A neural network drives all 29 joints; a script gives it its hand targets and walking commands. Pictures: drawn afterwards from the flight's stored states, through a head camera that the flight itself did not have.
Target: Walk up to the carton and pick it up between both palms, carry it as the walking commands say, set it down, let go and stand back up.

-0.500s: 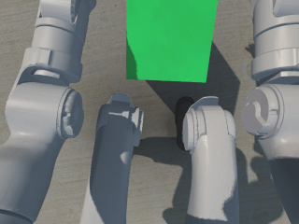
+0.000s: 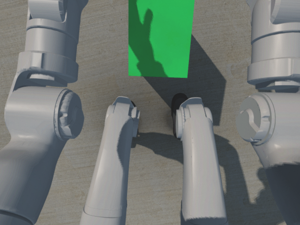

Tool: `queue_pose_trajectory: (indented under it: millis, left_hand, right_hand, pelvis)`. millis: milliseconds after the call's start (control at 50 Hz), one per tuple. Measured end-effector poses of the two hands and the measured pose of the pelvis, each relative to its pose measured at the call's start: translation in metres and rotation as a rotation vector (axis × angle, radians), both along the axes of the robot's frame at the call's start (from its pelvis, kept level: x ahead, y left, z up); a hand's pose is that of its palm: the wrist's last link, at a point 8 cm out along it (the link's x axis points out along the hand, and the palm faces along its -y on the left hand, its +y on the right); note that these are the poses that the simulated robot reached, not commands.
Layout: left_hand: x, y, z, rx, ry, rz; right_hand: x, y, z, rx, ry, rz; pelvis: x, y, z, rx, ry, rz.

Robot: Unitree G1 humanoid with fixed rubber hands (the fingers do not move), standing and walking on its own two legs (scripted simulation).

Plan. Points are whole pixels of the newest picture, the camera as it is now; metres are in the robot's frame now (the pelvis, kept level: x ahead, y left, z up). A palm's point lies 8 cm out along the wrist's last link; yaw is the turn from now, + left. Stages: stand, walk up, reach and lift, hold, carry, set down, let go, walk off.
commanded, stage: set down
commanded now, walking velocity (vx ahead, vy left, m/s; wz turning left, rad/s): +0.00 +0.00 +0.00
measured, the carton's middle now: (158, 40) +0.47 +0.00 -0.41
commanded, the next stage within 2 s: let go in 0.52 s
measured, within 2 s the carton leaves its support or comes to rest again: neither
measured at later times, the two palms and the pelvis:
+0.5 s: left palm out of the picture +0.57 +0.17 -0.01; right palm out of the picture +0.58 -0.16 +0.00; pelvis +0.01 +0.00 +0.11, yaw -1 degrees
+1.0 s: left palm out of the picture +0.42 +0.20 +0.09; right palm out of the picture +0.41 -0.21 +0.08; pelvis +0.05 -0.01 +0.18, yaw -1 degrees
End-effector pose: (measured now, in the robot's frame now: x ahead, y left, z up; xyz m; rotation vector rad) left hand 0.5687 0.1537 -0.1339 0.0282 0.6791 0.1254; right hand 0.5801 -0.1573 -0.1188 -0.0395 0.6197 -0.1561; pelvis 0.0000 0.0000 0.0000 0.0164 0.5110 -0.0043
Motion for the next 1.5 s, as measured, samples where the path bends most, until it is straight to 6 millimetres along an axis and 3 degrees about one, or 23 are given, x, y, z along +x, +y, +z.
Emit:
queue_pose_trajectory:
  millis: [120,360,480,580,660,780,940,1000,1060,1300,1500]
  left_hand:
    - [0.001,0.004,0.04,-0.004,-0.003,0.01]
    - [0.003,0.009,0.108,-0.015,-0.021,0.016]
    - [0.003,0.011,0.126,-0.021,-0.028,0.009]
    - [-0.005,0.018,0.126,0.03,-0.007,-0.012]
    - [-0.03,0.026,0.118,0.055,0.05,-0.035]
    - [-0.088,0.034,0.128,0.14,0.149,-0.12]
    - [-0.142,0.042,0.196,0.16,0.126,-0.14]
    - [-0.152,0.043,0.227,0.147,0.085,-0.138]
    - [-0.162,0.045,0.245,0.135,0.072,-0.14]
    - [-0.247,0.057,0.247,0.107,0.22,-0.167]
    - [-0.271,0.066,0.276,0.096,0.19,-0.159]
  right_hand:
    - [0.004,0.002,0.041,0.001,-0.006,0.003]
    - [0.002,0.001,0.102,0.008,0.001,0.002]
    - [0.001,0.002,0.12,0.021,-0.001,0.0]
    - [-0.012,-0.001,0.114,0.006,0.041,0.003]
    - [-0.038,-0.01,0.111,-0.013,0.054,-0.011]
    - [-0.091,-0.03,0.128,-0.078,0.115,0.009]
    - [-0.155,-0.048,0.183,-0.077,0.145,0.039]
    - [-0.173,-0.057,0.202,-0.067,0.152,0.031]
    - [-0.186,-0.067,0.217,-0.063,0.142,0.028]
    - [-0.255,-0.086,0.24,-0.081,0.189,0.032]
    - [-0.283,-0.086,0.275,-0.098,0.167,0.025]
  pelvis:
    - [0.003,-0.001,0.032,0.004,-0.019,-0.004]
    - [0.009,-0.001,0.09,0.008,-0.046,-0.014]
    - [0.013,-0.002,0.11,0.01,-0.043,-0.016]
    - [0.018,-0.002,0.118,0.012,-0.04,-0.016]
    - [0.023,-0.002,0.129,0.011,-0.088,-0.017]
    - [0.03,-0.001,0.145,0.011,-0.157,-0.017]
    - [0.043,-0.006,0.167,0.016,-0.171,-0.024]
    - [0.052,-0.009,0.176,0.019,-0.166,-0.026]
    - [0.06,-0.011,0.183,0.019,-0.182,-0.028]
    - [0.095,-0.011,0.208,0.009,-0.281,-0.035]
    - [0.126,-0.005,0.226,-0.012,-0.424,-0.039]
